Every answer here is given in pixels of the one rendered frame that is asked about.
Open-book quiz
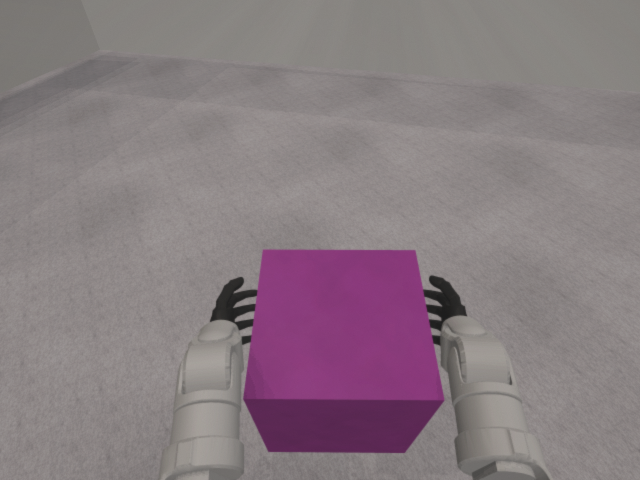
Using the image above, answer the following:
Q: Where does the robot right hand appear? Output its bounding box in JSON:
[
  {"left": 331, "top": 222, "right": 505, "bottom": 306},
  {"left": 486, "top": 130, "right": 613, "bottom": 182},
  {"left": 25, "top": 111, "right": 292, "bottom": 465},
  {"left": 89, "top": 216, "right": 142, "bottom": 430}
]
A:
[{"left": 423, "top": 275, "right": 467, "bottom": 345}]

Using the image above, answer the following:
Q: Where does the robot left forearm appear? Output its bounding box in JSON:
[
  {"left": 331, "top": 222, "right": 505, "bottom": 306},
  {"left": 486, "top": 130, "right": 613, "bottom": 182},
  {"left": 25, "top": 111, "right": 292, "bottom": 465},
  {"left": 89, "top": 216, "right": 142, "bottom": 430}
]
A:
[{"left": 158, "top": 320, "right": 244, "bottom": 480}]

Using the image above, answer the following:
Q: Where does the carton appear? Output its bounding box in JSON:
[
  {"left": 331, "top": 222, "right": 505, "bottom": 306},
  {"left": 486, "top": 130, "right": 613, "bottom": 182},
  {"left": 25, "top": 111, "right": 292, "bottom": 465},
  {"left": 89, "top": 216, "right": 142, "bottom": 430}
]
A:
[{"left": 243, "top": 250, "right": 445, "bottom": 453}]

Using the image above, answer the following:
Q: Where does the robot right forearm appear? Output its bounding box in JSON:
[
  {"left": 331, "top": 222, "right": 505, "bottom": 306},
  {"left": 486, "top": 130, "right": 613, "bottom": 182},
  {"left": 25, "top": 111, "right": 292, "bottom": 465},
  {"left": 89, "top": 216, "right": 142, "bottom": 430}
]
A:
[{"left": 440, "top": 316, "right": 553, "bottom": 480}]

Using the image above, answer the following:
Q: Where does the robot left hand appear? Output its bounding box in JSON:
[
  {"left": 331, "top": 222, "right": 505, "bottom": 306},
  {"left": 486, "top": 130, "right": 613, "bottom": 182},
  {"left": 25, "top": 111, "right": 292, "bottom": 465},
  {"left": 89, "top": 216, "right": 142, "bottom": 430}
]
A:
[{"left": 210, "top": 277, "right": 257, "bottom": 345}]

